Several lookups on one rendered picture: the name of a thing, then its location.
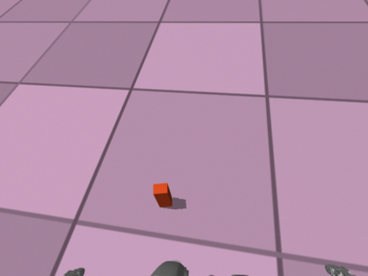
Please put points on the carton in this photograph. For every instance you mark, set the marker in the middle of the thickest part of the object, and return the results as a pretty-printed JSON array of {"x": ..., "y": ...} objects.
[{"x": 162, "y": 195}]

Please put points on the right robot hand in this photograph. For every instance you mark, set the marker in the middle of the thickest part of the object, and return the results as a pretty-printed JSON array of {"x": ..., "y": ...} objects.
[{"x": 337, "y": 271}]

